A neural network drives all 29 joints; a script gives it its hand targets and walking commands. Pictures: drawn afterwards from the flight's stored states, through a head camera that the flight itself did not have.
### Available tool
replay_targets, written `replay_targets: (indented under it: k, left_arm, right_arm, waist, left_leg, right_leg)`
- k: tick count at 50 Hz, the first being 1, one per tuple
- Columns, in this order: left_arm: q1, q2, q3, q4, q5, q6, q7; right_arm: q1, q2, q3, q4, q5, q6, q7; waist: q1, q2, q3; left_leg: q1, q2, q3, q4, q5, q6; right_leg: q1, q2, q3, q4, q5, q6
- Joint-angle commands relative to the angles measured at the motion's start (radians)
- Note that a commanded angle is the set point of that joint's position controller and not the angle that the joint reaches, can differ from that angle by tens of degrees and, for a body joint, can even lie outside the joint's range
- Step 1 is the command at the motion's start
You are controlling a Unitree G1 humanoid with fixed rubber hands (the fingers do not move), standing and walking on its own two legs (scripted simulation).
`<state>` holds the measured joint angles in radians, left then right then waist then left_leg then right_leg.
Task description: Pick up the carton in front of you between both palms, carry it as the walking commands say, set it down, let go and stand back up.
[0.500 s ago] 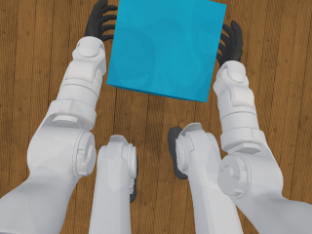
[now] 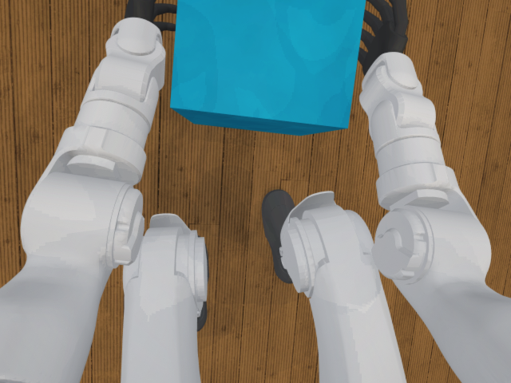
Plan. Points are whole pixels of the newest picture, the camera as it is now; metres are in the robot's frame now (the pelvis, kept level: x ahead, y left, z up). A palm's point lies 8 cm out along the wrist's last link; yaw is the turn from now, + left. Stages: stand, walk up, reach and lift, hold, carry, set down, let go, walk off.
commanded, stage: set down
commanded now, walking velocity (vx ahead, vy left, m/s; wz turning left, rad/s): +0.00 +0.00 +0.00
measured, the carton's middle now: (259, 59) +0.52 -0.07 -0.24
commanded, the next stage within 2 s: none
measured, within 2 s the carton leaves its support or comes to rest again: rests again in 0.56 s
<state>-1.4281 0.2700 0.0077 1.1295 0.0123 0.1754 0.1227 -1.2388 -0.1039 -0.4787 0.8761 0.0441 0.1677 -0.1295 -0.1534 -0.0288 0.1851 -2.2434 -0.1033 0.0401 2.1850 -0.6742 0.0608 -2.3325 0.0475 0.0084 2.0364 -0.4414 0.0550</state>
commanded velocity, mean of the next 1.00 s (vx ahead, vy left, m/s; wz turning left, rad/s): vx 0.00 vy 0.00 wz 0.00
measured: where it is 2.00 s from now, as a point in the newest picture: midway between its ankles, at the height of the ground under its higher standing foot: (239, 274)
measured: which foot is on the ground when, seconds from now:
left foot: down 0.00-1.00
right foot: down 0.00-1.00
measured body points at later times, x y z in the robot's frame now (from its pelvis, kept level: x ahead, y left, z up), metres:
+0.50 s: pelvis +0.00 +0.00 -0.01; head +0.35 +0.03 +0.26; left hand +0.56 +0.08 -0.19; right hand +0.51 -0.22 -0.16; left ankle +0.07 +0.09 -0.35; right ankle +0.14 -0.12 -0.35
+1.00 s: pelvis -0.01 -0.01 -0.01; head +0.36 +0.03 +0.24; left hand +0.56 +0.11 -0.21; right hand +0.49 -0.24 -0.19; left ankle +0.07 +0.09 -0.35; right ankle +0.14 -0.12 -0.35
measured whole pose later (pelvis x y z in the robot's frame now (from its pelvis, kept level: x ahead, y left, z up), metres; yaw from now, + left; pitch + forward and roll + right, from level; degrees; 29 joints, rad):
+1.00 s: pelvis -0.01 -0.01 -0.01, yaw +0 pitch +37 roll -4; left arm -1.48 0.36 0.00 1.20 0.04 0.10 0.04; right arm -1.34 -0.21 -0.49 1.18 0.06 0.03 -0.09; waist -0.13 -0.07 0.32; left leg -2.22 -0.11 0.00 2.25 -0.68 0.03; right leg -2.30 0.03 -0.04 2.09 -0.44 0.03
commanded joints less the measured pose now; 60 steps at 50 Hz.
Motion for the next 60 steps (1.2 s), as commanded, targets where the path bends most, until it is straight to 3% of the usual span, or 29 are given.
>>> replay_targets:
  k: [1, 14, 34, 41, 44, 46, 49, 54, 56, 60]
  left_arm:
    - [-0.523, -0.833, -0.191, -0.221, -0.064, -0.073, -0.213]
    - [-0.532, -0.766, -0.122, -0.146, -0.01, -0.06, -0.237]
    - [-0.355, -0.592, 0.01, -0.025, 0.133, -0.03, -0.252]
    - [-0.374, -0.46, 0.021, -0.032, 0.151, -0.042, -0.233]
    - [-0.336, -0.089, 0.056, -0.04, 0.129, -0.068, -0.157]
    - [-0.299, 0.183, 0.048, -0.036, 0.086, -0.091, -0.082]
    - [-0.357, 0.217, -0.028, -0.02, -0.018, -0.103, -0.062]
    - [-0.403, 0.164, -0.138, -0.082, -0.151, -0.115, -0.095]
    - [-0.399, 0.184, -0.14, -0.091, -0.168, -0.112, -0.1]
    - [-0.371, 0.245, -0.103, -0.108, -0.149, -0.098, -0.092]
  right_arm:
    - [-0.519, 0.839, 0.331, -0.068, 0.052, 0.001, 0.244]
    - [-0.494, 0.751, 0.19, 0.074, -0.015, -0.004, 0.26]
    - [-0.444, 0.603, 0.103, 0.159, -0.077, -0.013, 0.264]
    - [-0.398, 0.502, 0.059, 0.19, -0.081, -0.038, 0.23]
    - [-0.242, 0.164, -0.038, 0.223, -0.09, -0.085, 0.141]
    - [-0.157, -0.119, -0.059, 0.229, -0.037, -0.132, 0.056]
    - [-0.197, -0.196, 0.01, 0.252, 0.055, -0.167, 0.018]
    - [-0.233, -0.215, 0.098, 0.195, 0.136, -0.199, 0.022]
    - [-0.227, -0.223, 0.111, 0.164, 0.15, -0.198, 0.02]
    - [-0.201, -0.232, 0.136, 0.065, 0.173, -0.183, 0.001]
  waist:
    - [0.032, 0.191, -1.06]
    - [0.004, 0.232, -0.884]
    - [0.077, 0.152, -0.664]
    - [0.072, 0.145, -0.68]
    - [0.057, 0.157, -0.719]
    - [0.049, 0.174, -0.752]
    - [0.009, 0.198, -0.777]
    - [-0.066, 0.241, -0.839]
    - [-0.07, 0.242, -0.887]
    - [-0.046, 0.234, -1.058]
  left_leg:
    - [0.473, -0.027, -0.115, -0.268, 0.422, -0.026]
    - [0.348, -0.011, -0.127, -0.262, 0.324, -0.025]
    - [0.254, 0.011, -0.138, -0.242, 0.291, -0.005]
    - [0.276, 0.031, -0.139, -0.234, 0.279, -0.017]
    - [0.32, 0.057, -0.137, -0.235, 0.278, -0.04]
    - [0.352, 0.073, -0.145, -0.243, 0.279, -0.051]
    - [0.354, 0.085, -0.156, -0.231, 0.282, -0.057]
    - [0.39, 0.1, -0.176, -0.204, 0.346, -0.056]
    - [0.413, 0.101, -0.171, -0.202, 0.351, -0.057]
    - [0.475, 0.091, -0.129, -0.214, 0.34, -0.055]
  right_leg:
    - [0.614, 0.054, -0.067, 0.003, 0.36, -0.002]
    - [0.515, 0.042, -0.055, 0.017, 0.267, -0.026]
    - [0.416, 0.039, -0.031, 0.024, 0.187, -0.025]
    - [0.465, 0.028, -0.039, 0.033, 0.195, -0.009]
    - [0.519, 0.005, -0.043, 0.037, 0.218, 0.006]
    - [0.529, -0.012, -0.044, 0.029, 0.229, 0.009]
    - [0.518, -0.029, -0.037, 0.027, 0.254, -0.006]
    - [0.528, -0.048, -0.024, 0.012, 0.328, -0.028]
    - [0.56, -0.051, -0.025, 0.003, 0.34, -0.027]
    - [0.694, -0.041, -0.037, -0.019, 0.364, -0.022]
